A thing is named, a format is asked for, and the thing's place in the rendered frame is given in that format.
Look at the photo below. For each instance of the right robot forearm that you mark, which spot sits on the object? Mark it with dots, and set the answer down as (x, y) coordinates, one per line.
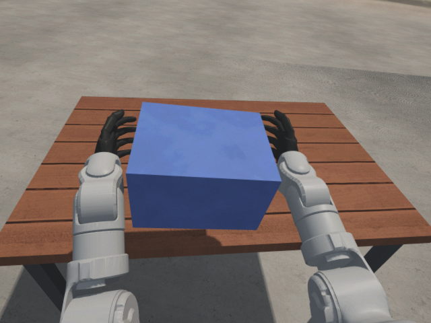
(325, 242)

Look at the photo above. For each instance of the table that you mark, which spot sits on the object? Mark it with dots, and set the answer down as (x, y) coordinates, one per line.
(38, 233)

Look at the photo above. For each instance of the carton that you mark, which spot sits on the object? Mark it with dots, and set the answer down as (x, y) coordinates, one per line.
(200, 168)

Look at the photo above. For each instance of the right robot hand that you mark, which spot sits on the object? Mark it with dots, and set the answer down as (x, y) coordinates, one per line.
(285, 141)

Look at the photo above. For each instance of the left robot upper arm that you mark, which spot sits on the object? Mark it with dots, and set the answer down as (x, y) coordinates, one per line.
(119, 306)

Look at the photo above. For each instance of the left robot hand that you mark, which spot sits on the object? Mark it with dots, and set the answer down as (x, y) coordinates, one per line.
(107, 141)

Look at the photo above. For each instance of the right robot upper arm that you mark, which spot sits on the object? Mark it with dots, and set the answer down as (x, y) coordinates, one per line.
(348, 295)

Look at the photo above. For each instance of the left robot forearm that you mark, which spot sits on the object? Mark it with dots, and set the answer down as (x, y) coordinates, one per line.
(98, 228)

